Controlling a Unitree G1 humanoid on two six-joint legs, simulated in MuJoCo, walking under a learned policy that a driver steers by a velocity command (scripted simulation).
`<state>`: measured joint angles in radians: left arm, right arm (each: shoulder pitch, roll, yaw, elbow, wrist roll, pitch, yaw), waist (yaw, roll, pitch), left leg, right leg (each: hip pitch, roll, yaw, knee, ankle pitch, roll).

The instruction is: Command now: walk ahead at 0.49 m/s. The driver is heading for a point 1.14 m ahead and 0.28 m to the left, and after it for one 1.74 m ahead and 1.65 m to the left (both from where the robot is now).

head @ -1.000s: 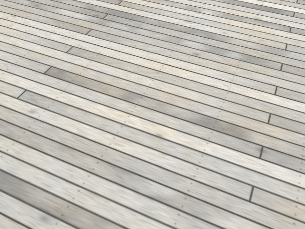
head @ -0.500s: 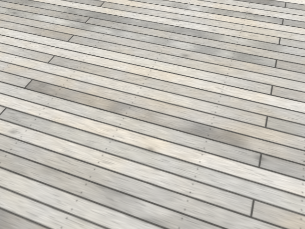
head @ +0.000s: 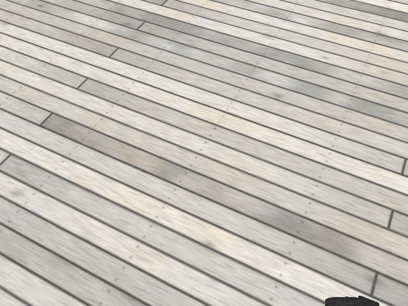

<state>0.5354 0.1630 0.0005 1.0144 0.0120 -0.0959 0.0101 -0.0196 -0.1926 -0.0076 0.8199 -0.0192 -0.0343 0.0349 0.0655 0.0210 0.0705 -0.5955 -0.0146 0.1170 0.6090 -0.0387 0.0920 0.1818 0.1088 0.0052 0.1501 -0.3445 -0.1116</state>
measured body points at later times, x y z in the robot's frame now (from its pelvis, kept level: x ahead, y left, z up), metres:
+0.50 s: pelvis +0.27 +0.00 +0.01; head +0.30 +0.00 +0.46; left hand +0.46 +0.21 -0.11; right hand +0.18 -0.23 -0.13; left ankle +0.17 +0.06 -0.73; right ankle +0.45 -0.14 -0.68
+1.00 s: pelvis +0.55 -0.05 +0.01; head +0.57 -0.05 +0.46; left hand +0.46 +0.18 -0.13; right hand +0.69 -0.26 -0.12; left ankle +0.69 +0.11 -0.67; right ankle +0.47 -0.11 -0.73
